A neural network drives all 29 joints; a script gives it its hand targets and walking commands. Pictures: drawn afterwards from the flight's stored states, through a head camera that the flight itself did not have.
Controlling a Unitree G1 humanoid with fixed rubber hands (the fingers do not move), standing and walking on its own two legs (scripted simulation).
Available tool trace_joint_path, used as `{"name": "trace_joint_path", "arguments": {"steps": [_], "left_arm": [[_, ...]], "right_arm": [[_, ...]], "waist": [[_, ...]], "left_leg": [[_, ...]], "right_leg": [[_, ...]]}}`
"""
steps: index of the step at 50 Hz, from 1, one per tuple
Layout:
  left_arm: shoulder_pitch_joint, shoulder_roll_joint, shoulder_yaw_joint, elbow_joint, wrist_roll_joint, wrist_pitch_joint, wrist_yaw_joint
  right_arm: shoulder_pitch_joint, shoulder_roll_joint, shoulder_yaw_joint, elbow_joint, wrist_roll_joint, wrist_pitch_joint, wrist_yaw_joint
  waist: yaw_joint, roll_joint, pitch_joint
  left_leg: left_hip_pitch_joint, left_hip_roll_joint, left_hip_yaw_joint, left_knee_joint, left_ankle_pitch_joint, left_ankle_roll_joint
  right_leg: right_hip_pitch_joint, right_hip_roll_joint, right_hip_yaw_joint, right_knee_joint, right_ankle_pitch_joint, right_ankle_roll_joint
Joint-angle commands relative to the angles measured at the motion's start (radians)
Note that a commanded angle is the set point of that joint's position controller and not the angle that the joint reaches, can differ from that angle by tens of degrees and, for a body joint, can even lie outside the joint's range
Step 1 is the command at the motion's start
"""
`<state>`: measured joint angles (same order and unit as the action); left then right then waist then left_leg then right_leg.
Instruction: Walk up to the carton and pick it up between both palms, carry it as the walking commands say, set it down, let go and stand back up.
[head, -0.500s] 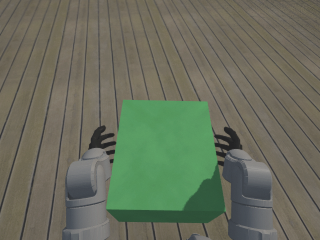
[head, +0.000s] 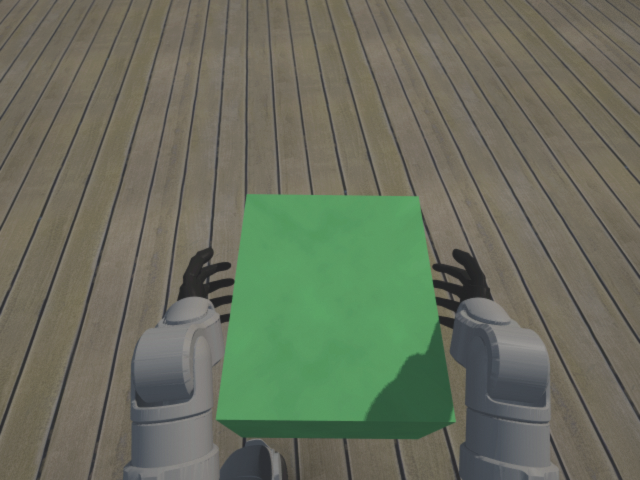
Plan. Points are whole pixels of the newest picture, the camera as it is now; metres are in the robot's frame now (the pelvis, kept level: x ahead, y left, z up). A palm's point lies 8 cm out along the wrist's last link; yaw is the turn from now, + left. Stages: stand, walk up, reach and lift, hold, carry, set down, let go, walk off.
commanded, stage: carry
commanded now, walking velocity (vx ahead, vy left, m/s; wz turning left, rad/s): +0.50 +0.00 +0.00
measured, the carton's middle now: (331, 315) +0.32 +0.01 -0.02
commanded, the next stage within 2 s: none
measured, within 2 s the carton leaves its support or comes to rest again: neither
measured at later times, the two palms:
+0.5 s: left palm (230, 118) +0.63 +0.17 +0.07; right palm (419, 119) +0.62 -0.13 +0.08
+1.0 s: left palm (259, 23) +0.96 +0.16 +0.08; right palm (403, 26) +0.95 -0.15 +0.07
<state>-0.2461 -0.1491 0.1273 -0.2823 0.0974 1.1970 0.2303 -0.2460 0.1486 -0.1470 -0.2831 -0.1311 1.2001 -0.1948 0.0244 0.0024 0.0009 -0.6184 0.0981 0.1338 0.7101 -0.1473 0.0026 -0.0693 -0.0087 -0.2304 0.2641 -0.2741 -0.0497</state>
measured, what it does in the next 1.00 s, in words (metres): walks ahead: left foot, then right foot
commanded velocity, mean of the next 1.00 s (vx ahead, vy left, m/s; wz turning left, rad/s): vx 0.50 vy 0.00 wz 0.00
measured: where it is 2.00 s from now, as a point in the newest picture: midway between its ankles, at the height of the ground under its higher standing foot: (318, 221)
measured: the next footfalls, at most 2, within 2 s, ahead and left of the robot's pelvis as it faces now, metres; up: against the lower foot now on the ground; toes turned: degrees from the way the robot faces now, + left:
left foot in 0.14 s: +0.28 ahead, +0.11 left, +0.00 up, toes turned +10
right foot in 0.62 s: +0.61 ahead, -0.09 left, +0.00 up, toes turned -14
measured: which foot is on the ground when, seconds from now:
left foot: up 0.00-0.12, down 0.14-0.66, up 0.68-1.00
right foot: down 0.00-0.16, up 0.18-0.60, down 0.62-1.00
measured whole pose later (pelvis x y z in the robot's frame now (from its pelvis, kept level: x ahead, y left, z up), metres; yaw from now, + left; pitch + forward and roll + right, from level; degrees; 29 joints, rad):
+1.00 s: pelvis +0.67 +0.01 +0.00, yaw -1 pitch +4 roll +1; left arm -0.24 -0.15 0.12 -0.28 0.11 1.19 0.21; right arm -0.23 0.14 -0.14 -0.30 -0.13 1.20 -0.20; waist 0.01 0.00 -0.02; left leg -0.59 0.09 0.14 0.63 -0.10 -0.01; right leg -0.03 -0.04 -0.22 0.25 -0.28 -0.01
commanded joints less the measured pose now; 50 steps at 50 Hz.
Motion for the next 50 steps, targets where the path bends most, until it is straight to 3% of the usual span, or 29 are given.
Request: {"name": "trace_joint_path", "arguments": {"steps": [1,4,5,6,7,8,9,10,12,13,15,19,23,27,29,30,31,32,33,34,36,37,39,42,50], "left_arm": [[-0.474,-0.978,-0.694,-0.072,-0.433,-0.002,-0.430],[-0.464,-0.965,-0.692,-0.055,-0.427,0.006,-0.429],[-0.467,-0.959,-0.693,-0.049,-0.426,0.009,-0.429],[-0.471,-0.946,-0.691,-0.045,-0.421,0.012,-0.430],[-0.473,-0.930,-0.687,-0.035,-0.410,0.017,-0.432],[-0.489,-0.944,-0.698,-0.052,-0.419,0.029,-0.430],[-0.486,-0.936,-0.696,-0.032,-0.412,0.030,-0.429],[-0.516,-0.963,-0.708,-0.030,-0.423,0.021,-0.428],[-0.536,-1.016,-0.709,0.005,-0.445,0.007,-0.436],[-0.537,-1.028,-0.704,0.000,-0.450,-0.004,-0.431],[-0.565,-1.043,-0.709,-0.039,-0.458,-0.021,-0.418],[-0.548,-1.037,-0.719,-0.088,-0.434,-0.030,-0.388],[-0.505,-1.011,-0.738,-0.101,-0.417,-0.013,-0.382],[-0.498,-0.980,-0.732,-0.089,-0.417,0.013,-0.395],[-0.487,-0.971,-0.718,-0.062,-0.413,0.025,-0.403],[-0.472,-0.972,-0.709,-0.036,-0.409,0.030,-0.407],[-0.444,-0.968,-0.697,-0.002,-0.409,0.033,-0.411],[-0.436,-0.961,-0.695,0.018,-0.405,0.034,-0.415],[-0.421,-0.951,-0.684,0.079,-0.376,0.025,-0.419],[-0.480,-0.993,-0.689,0.058,-0.399,0.020,-0.421],[-0.519,-1.033,-0.693,0.029,-0.406,-0.001,-0.417],[-0.540,-1.048,-0.699,0.008,-0.420,-0.010,-0.417],[-0.549,-1.050,-0.702,-0.026,-0.434,-0.023,-0.421],[-0.531,-1.027,-0.702,-0.075,-0.440,-0.032,-0.422],[-0.452,-0.976,-0.697,-0.069,-0.419,-0.005,-0.430]], "right_arm": [[-0.488,1.009,0.728,-0.088,0.438,-0.011,0.361],[-0.495,0.991,0.730,-0.077,0.437,0.003,0.369],[-0.484,0.987,0.727,-0.064,0.436,0.006,0.371],[-0.470,0.983,0.728,-0.053,0.434,0.009,0.372],[-0.462,0.970,0.725,-0.040,0.430,0.014,0.376],[-0.446,0.965,0.713,-0.012,0.421,0.013,0.381],[-0.445,0.982,0.716,0.006,0.432,0.013,0.386],[-0.464,0.994,0.708,0.008,0.435,0.008,0.389],[-0.507,1.032,0.710,0.009,0.439,-0.002,0.391],[-0.525,1.041,0.709,0.004,0.457,-0.008,0.394],[-0.563,1.041,0.705,-0.037,0.483,-0.022,0.400],[-0.552,0.990,0.684,-0.083,0.489,-0.022,0.406],[-0.492,0.947,0.683,-0.086,0.462,-0.006,0.408],[-0.471,0.921,0.689,-0.092,0.443,0.013,0.400],[-0.480,0.915,0.696,-0.088,0.440,0.022,0.395],[-0.487,0.914,0.701,-0.079,0.441,0.028,0.393],[-0.485,0.914,0.702,-0.065,0.436,0.033,0.392],[-0.483,0.922,0.702,-0.047,0.435,0.039,0.395],[-0.493,0.934,0.721,-0.049,0.444,0.043,0.400],[-0.525,0.954,0.727,-0.034,0.447,0.035,0.397],[-0.578,0.995,0.738,-0.046,0.485,0.014,0.401],[-0.587,1.013,0.730,-0.045,0.495,0.004,0.404],[-0.577,1.032,0.722,-0.040,0.492,-0.015,0.396],[-0.556,1.034,0.723,-0.076,0.482,-0.029,0.378],[-0.483,0.998,0.742,-0.089,0.445,-0.008,0.371]], "waist": [[0.004,-0.132,-0.293],[0.005,-0.157,-0.281],[-0.010,-0.156,-0.314],[-0.028,-0.136,-0.375],[-0.048,-0.046,-0.454],[-0.051,0.223,-0.574],[-0.040,0.230,-0.515],[-0.041,0.154,-0.487],[-0.039,0.017,-0.449],[-0.033,0.023,-0.438],[-0.033,0.076,-0.431],[-0.037,0.140,-0.394],[-0.041,0.157,-0.341],[-0.048,0.148,-0.289],[-0.040,0.145,-0.302],[-0.021,0.119,-0.326],[0.002,0.062,-0.407],[0.020,-0.085,-0.503],[0.004,-0.345,-0.525],[-0.004,-0.242,-0.512],[-0.005,-0.065,-0.477],[-0.007,-0.039,-0.461],[-0.007,-0.066,-0.473],[-0.001,-0.100,-0.435],[0.009,-0.144,-0.278]], "left_leg": [[0.058,-0.056,0.083,-0.145,0.108,0.006],[0.173,-0.086,0.119,-0.240,0.127,0.023],[0.293,-0.111,0.146,-0.282,0.125,0.030],[0.491,-0.122,0.147,-0.292,0.088,0.042],[0.735,0.008,-0.050,-0.293,0.003,0.075],[0.989,0.290,-0.518,-0.365,-0.054,0.214],[1.004,0.345,-0.660,-0.421,0.034,0.254],[0.943,0.320,-0.538,-0.403,0.171,0.233],[0.805,0.283,-0.356,-0.415,0.315,0.192],[0.769,0.251,-0.274,-0.429,0.305,0.163],[0.757,0.218,-0.184,-0.458,0.305,0.154],[0.801,0.185,-0.087,-0.490,0.367,0.150],[0.807,0.135,0.007,-0.466,0.475,0.117],[0.813,0.135,0.041,-0.419,0.477,0.108],[0.781,0.128,0.078,-0.308,0.566,0.087],[0.715,0.106,0.122,-0.188,0.601,0.064],[0.577,0.069,0.130,0.000,0.507,0.041],[0.338,0.030,0.086,0.259,0.187,0.017],[0.019,-0.136,0.011,0.491,-0.312,0.001],[-0.056,-0.072,-0.103,0.588,-0.311,0.031],[-0.050,-0.003,-0.143,0.559,-0.243,0.031],[-0.035,0.023,-0.146,0.465,-0.214,0.018],[0.012,0.010,-0.104,0.341,-0.191,0.001],[-0.017,0.011,-0.062,0.198,-0.128,-0.009],[0.070,-0.043,0.065,-0.168,0.113,-0.014]], "right_leg": [[0.239,-0.206,0.090,-0.021,0.612,-0.059],[0.245,-0.208,0.058,0.069,0.733,-0.041],[0.223,-0.198,0.023,0.165,0.788,-0.019],[0.136,-0.175,-0.002,0.293,0.743,0.020],[-0.062,-0.154,0.016,0.502,0.483,0.064],[-0.367,-0.038,0.047,0.822,0.060,0.101],[-0.581,0.007,0.185,0.982,-0.198,0.078],[-0.622,-0.043,0.250,1.032,-0.175,0.053],[-0.586,-0.099,0.263,0.956,-0.079,0.057],[-0.563,-0.116,0.252,0.879,-0.055,0.069],[-0.551,-0.095,0.190,0.769,-0.032,0.078],[-0.606,-0.083,0.116,0.592,0.072,0.083],[-0.569,-0.055,0.061,0.418,0.200,0.076],[-0.494,-0.031,0.013,0.290,0.238,0.049],[-0.358,0.003,-0.024,0.212,0.202,0.031],[-0.200,0.031,-0.065,0.138,0.224,0.022],[0.053,0.023,-0.051,0.144,0.197,0.002],[0.289,-0.222,0.287,0.117,0.073,-0.044],[0.444,-0.431,0.709,0.015,0.141,-0.169],[0.420,-0.415,0.638,0.014,0.255,-0.180],[0.298,-0.367,0.468,0.035,0.420,-0.155],[0.246,-0.342,0.398,0.019,0.429,-0.134],[0.229,-0.311,0.304,-0.007,0.412,-0.108],[0.247,-0.310,0.251,-0.062,0.347,-0.116],[0.222,-0.237,0.082,-0.028,0.520,-0.057]]}}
